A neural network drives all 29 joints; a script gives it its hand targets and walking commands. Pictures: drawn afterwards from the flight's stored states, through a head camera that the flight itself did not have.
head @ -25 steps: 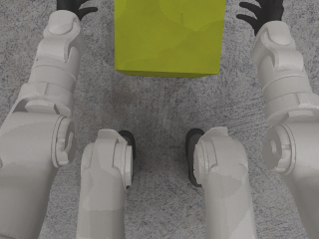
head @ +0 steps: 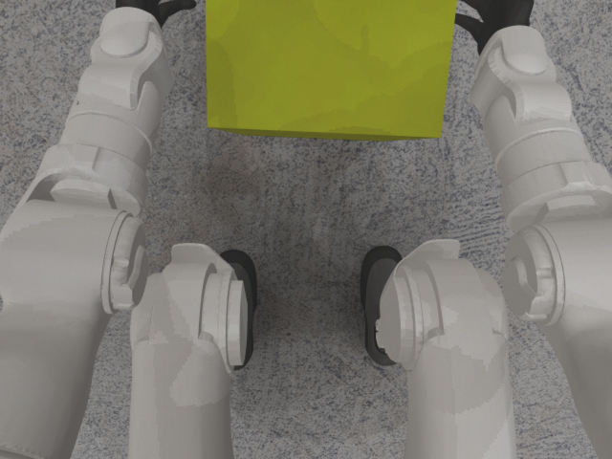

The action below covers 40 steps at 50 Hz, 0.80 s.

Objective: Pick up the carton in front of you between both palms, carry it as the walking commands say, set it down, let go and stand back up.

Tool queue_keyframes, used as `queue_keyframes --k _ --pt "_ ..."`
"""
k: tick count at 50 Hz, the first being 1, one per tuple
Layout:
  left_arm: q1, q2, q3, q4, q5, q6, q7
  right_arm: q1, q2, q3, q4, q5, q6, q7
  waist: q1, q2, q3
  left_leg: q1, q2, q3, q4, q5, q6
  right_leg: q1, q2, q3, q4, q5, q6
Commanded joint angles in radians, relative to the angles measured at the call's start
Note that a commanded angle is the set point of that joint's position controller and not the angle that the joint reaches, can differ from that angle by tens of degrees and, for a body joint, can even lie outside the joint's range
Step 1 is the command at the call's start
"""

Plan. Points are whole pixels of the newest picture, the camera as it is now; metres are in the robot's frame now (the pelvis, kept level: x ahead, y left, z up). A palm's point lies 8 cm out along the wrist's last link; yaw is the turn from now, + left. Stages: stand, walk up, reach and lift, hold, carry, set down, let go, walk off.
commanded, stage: reach and lift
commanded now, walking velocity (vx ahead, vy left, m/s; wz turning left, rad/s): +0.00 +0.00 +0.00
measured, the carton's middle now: (321, 47) +0.53 -0.01 -0.24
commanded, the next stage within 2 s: none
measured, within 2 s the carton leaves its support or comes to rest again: leaves its support in 0.50 s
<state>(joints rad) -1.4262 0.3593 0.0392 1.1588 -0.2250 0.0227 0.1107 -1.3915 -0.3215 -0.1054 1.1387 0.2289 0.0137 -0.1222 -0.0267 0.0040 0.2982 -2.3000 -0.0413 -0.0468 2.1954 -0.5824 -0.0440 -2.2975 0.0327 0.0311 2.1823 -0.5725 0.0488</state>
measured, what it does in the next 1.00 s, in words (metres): rises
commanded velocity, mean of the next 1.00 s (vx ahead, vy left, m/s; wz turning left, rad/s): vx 0.00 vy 0.00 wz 0.00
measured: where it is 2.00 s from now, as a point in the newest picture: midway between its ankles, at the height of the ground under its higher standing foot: (309, 326)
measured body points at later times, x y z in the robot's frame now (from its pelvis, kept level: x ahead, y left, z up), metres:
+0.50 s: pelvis +0.00 +0.00 -0.01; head +0.36 +0.00 +0.26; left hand +0.55 +0.14 -0.18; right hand +0.54 -0.16 -0.17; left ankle +0.11 +0.13 -0.33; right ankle +0.11 -0.13 -0.33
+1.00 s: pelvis -0.01 +0.00 +0.10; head +0.25 +0.00 +0.46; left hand +0.51 +0.14 +0.03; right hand +0.50 -0.16 +0.03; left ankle +0.11 +0.13 -0.33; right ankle +0.11 -0.13 -0.33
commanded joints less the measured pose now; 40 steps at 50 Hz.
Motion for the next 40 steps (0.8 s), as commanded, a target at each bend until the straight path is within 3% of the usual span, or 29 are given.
queue_keyframes --k 1,6,9,10,12,14,18,22,27,29,33,37,40 --pt "-0.247 0.091 0.013 -0.094 0.009 -0.02 0.004 -0.24 -0.105 -0.009 -0.099 -0.002 -0.02 -0.001 -0.012 0.023 -1.147 0.566 0.001 0.069 -0.163 0.33 -0.003 0.581 0.003 -0.073 -0.16 0.349 0.003" --pt "-0.342 0.003 -0.051 -0.104 -0.024 -0.017 0.009 -0.328 -0.024 0.05 -0.113 0.03 -0.016 -0.002 -0.007 0.03 -1.152 0.604 -0.01 0.069 -0.18 0.29 0.003 0.59 0.013 -0.072 -0.177 0.302 -0.003" --pt "-0.357 -0.018 -0.026 -0.08 0.011 -0.015 0.017 -0.335 -0.002 0.03 -0.08 -0.014 -0.013 -0.008 -0.012 0.03 -1.121 0.614 -0.021 0.07 -0.187 0.271 -0.002 0.598 0.021 -0.076 -0.184 0.28 -0.002" --pt "-0.383 -0.094 -0.048 -0.097 0.015 -0.014 0.005 -0.367 0.083 0.057 -0.096 -0.009 -0.012 0.005 0.0 0.026 -1.114 0.625 -0.028 0.072 -0.191 0.271 0.003 0.6 0.031 -0.082 -0.184 0.274 -0.005" --pt "-0.483 -0.354 -0.104 -0.095 0.019 -0.008 -0.046 -0.482 0.34 0.116 -0.105 -0.012 -0.008 0.054 0.001 0.027 -1.113 0.606 -0.045 0.076 -0.179 0.284 0.011 0.585 0.048 -0.08 -0.175 0.288 -0.01" --pt "-0.572 -0.667 -0.137 -0.108 0.047 0.018 -0.124 -0.596 0.647 0.159 -0.121 -0.04 0.017 0.136 0.004 0.034 -1.082 0.57 -0.065 0.083 -0.168 0.263 0.018 0.56 0.065 -0.08 -0.161 0.274 -0.015" --pt "-0.574 -0.93 -0.086 -0.162 0.116 0.071 -0.23 -0.622 0.894 0.132 -0.183 -0.102 0.078 0.245 -0.001 0.02 -1.025 0.518 -0.087 0.111 -0.148 0.276 0.03 0.513 0.089 -0.106 -0.142 0.278 -0.022" --pt "-0.587 -1.054 -0.136 -0.276 0.074 0.094 -0.258 -0.624 1.013 0.178 -0.311 -0.068 0.108 0.277 -0.008 0.024 -1.217 0.584 -0.096 0.125 -0.13 0.399 0.031 0.584 0.094 -0.12 -0.122 0.404 -0.023" --pt "-0.633 -1.182 -0.258 -0.508 0.007 0.129 -0.239 -0.627 1.148 0.294 -0.505 0.006 0.151 0.261 -0.019 0.025 -1.665 0.786 -0.107 0.136 -0.132 0.556 0.019 0.8 0.105 -0.135 -0.12 0.582 -0.015" --pt "-0.605 -1.229 -0.284 -0.572 0.016 0.156 -0.229 -0.597 1.199 0.323 -0.553 0.001 0.18 0.258 -0.005 0.037 -1.79 0.849 -0.115 0.144 -0.153 0.575 0.013 0.82 0.114 -0.143 -0.139 0.581 -0.012" --pt "-0.488 -1.297 -0.265 -0.575 0.079 0.218 -0.231 -0.508 1.259 0.311 -0.564 -0.06 0.238 0.262 0.004 0.033 -1.72 0.804 -0.128 0.153 -0.233 0.441 0.014 0.771 0.131 -0.149 -0.224 0.438 -0.006" --pt "-0.376 -1.331 -0.133 -0.402 0.193 0.275 -0.262 -0.405 1.279 0.183 -0.414 -0.19 0.292 0.285 0.001 0.024 -1.388 0.627 -0.13 0.149 -0.35 0.197 0.024 0.625 0.135 -0.144 -0.34 0.209 -0.02" --pt "-0.356 -1.33 -0.039 -0.325 0.265 0.293 -0.279 -0.392 1.272 0.088 -0.35 -0.27 0.309 0.299 -0.005 0.022 -1.292 0.593 -0.132 0.141 -0.42 0.124 0.027 0.605 0.134 -0.139 -0.407 0.136 -0.028"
